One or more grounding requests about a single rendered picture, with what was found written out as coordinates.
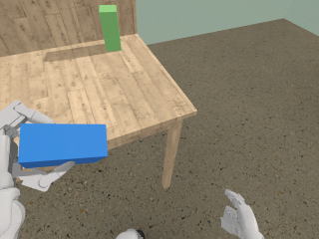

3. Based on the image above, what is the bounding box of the table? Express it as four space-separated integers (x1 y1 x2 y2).
0 0 197 189

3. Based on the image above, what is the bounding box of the sponge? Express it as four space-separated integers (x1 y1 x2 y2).
18 123 108 168

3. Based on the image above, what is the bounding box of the robot right hand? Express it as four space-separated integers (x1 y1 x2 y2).
220 189 259 238

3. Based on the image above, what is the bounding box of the robot left hand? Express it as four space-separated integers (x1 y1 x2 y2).
0 100 76 192

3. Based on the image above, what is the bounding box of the left robot forearm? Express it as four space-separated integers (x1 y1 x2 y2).
0 187 26 239

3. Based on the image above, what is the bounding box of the right robot forearm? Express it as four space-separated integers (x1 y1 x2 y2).
240 229 265 239

